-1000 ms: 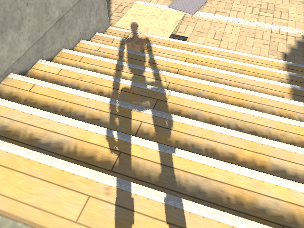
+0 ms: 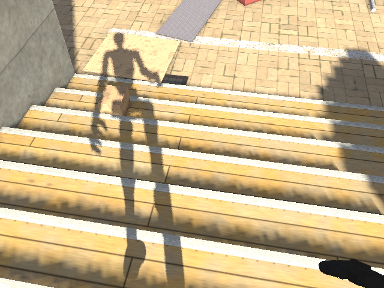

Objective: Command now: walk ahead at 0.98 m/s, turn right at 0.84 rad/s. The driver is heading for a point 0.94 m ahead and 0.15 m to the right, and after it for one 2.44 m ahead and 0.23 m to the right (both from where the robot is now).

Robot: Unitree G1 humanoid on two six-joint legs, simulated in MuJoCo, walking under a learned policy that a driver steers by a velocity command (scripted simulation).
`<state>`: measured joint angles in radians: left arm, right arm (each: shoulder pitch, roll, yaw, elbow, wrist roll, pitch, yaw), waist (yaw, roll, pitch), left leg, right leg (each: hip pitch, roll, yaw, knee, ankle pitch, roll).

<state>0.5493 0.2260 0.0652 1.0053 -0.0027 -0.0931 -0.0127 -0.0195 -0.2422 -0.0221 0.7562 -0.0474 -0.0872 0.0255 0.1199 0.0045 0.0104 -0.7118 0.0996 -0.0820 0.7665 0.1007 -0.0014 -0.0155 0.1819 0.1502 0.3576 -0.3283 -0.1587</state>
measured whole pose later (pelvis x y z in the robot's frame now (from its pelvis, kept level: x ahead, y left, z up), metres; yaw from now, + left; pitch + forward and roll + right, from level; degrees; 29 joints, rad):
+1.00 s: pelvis +0.84 -0.16 -0.32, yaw -35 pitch -3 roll -3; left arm 0.40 0.23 0.01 1.03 0.06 -0.13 -0.01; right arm 0.24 -0.23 -0.04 0.91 -0.08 -0.08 0.05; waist 0.02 0.04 0.07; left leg -0.49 0.04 0.03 0.59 0.35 0.07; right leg -0.03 0.10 -0.17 0.96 -0.66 -0.04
